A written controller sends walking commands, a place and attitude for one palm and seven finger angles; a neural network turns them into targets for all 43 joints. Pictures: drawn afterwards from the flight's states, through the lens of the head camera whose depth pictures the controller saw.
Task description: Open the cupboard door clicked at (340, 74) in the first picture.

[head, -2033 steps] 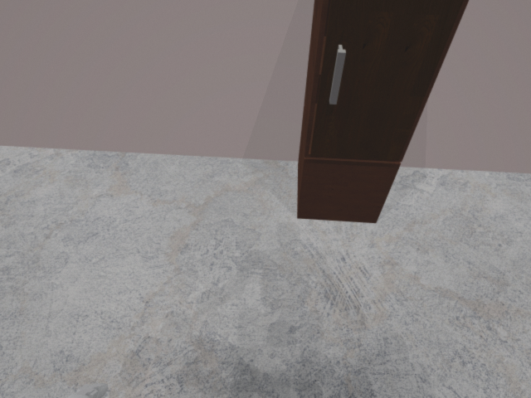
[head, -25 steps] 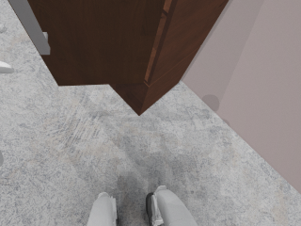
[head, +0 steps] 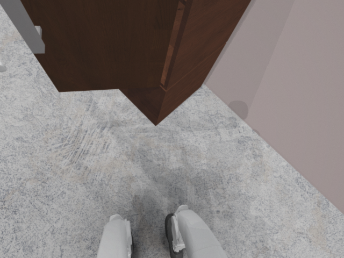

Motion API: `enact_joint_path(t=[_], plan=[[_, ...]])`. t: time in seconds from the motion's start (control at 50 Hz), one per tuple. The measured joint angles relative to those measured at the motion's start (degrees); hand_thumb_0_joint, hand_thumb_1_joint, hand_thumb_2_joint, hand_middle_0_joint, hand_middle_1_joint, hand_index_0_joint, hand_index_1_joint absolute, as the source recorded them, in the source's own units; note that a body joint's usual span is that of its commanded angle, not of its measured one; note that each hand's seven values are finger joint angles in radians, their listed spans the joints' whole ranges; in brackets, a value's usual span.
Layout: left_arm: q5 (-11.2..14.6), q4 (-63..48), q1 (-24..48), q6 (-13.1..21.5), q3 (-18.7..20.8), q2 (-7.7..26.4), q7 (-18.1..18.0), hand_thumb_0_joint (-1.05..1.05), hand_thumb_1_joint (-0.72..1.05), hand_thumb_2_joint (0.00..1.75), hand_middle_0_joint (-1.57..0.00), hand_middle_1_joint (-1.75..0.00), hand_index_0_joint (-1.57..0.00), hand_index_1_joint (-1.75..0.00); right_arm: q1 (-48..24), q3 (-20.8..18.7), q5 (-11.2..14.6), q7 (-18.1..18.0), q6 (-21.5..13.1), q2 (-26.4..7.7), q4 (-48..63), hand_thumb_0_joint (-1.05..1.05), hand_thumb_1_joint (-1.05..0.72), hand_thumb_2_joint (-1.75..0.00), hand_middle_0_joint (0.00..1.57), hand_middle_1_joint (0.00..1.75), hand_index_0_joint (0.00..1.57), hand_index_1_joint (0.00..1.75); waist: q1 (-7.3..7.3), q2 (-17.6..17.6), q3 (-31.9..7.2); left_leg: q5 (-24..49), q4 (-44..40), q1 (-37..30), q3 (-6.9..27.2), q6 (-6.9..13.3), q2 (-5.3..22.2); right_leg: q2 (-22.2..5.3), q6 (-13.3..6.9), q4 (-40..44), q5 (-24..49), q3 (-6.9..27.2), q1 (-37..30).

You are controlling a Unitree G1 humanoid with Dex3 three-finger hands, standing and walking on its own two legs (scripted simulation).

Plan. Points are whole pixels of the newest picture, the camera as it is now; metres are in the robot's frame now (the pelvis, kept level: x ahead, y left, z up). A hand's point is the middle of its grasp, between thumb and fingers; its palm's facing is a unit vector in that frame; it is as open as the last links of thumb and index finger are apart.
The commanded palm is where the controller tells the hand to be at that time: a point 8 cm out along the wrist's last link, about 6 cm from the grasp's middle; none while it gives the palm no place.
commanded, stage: slide the fingers in behind the handle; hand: left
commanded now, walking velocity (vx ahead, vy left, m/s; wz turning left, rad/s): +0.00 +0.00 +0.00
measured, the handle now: (20, 8) +0.60 +0.23 +0.09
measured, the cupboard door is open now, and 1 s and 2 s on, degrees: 54 54 54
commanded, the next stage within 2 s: close the thumb around the handle in 1.58 s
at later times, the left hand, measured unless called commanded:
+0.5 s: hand out of the picture +0.54 +0.26 +0.08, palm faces +0.04 -1.00 -0.02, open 14.0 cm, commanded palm +0.53 +0.29 +0.08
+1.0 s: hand (18, 33) +0.54 +0.23 +0.09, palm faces +0.02 -1.00 +0.00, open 14.0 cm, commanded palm +0.53 +0.26 +0.08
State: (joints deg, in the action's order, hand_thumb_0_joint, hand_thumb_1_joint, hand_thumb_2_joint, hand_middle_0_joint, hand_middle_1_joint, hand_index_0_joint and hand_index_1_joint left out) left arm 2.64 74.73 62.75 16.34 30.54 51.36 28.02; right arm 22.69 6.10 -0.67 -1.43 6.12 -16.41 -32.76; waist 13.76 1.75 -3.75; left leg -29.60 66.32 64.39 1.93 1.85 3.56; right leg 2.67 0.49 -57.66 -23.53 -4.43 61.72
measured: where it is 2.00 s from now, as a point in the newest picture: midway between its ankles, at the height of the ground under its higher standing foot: (151, 253)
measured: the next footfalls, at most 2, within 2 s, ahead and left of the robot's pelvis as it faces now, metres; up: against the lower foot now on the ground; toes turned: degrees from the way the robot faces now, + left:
none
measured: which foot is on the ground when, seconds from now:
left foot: down 0.00-1.00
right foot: down 0.00-1.00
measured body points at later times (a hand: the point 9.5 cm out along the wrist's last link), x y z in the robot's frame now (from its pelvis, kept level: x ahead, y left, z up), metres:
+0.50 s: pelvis +0.01 +0.00 +0.01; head +0.18 +0.04 +0.42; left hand +0.54 +0.32 +0.09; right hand -0.02 -0.27 -0.08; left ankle +0.00 +0.09 -0.65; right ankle +0.03 -0.13 -0.65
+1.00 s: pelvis +0.01 +0.00 +0.01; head +0.17 +0.03 +0.43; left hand +0.54 +0.28 +0.09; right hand -0.01 -0.26 -0.09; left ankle +0.00 +0.09 -0.65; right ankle +0.03 -0.13 -0.65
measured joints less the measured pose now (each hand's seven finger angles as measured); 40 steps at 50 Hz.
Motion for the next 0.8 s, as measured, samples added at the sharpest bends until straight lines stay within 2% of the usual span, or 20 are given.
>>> enact_joint_path(t=[0.08,0.26,0.4,0.6,0.8], plan=[[0.33,-0.73,0.59,-0.08,-0.54,-0.24,-0.18,-0.02,-0.5,0.3,-0.3,-1.2,-0.3,-1.2,0.65,-0.09,-0.13,0.17,0.01,0.12,-0.57,0.01,-0.91,-0.9,0.21,0.3,0.2,0.3,-0.02,0.07,0.15,0.02,0.21,0.61,0.04,-0.01,-0.05,-0.04,-0.01,-0.25,-0.03,-0.03,0.61],[0.55,-3.3,-1.42,-0.84,-0.83,-3.79,-1.89,-0.02,-0.5,0.3,-0.3,-1.2,-0.3,-1.2,1.6,-0.78,-0.42,0.86,0.26,0.24,-0.85,0.01,-0.91,-0.9,0.21,0.3,0.2,0.3,-0.02,0.16,-0.34,0.26,-1.04,-0.67,-0.24,-0.02,-0.01,0.02,0.0,0.94,0.26,0.26,-0.55],[0.72,-3.92,-3.4,0.28,-0.83,-6.05,-3.99,-0.02,-0.5,0.3,-0.3,-1.2,-0.3,-1.2,1.46,-1.17,-0.45,1.26,0.18,0.27,-0.61,0.01,-0.91,-0.9,0.21,0.3,0.2,0.3,-0.21,0.01,-0.64,0.26,-2.11,-2.69,-0.66,-0.05,0.1,0.14,-0.03,1.75,0.28,0.68,-2.28],[1.11,-2.81,-2.58,1.45,-2.44,-7.19,-4.8,-0.02,-0.5,0.3,-0.3,-1.2,-0.3,-1.2,0.43,-1.38,-0.5,1.02,-0.34,0.21,-0.85,0.01,-0.91,-0.9,0.21,0.3,0.2,0.3,-0.55,-0.07,-0.63,0.18,-2.01,-2.75,-0.48,-0.13,-0.22,-0.16,-0.1,1.28,-0.13,0.51,-2.31],[1.67,-4.81,-4.18,1.68,-3.15,-10.01,-5.92,-0.02,-0.5,0.3,-0.3,-1.2,-0.3,-1.2,0.42,-1.91,-0.61,1.45,-0.22,0.55,-1.01,0.01,-0.91,-0.9,0.21,0.3,0.2,0.3,-1.1,0.03,-1.02,0.0,-2.24,-3.26,-0.6,-0.17,-0.25,-0.17,-0.11,1.35,-0.35,0.65,-2.7]])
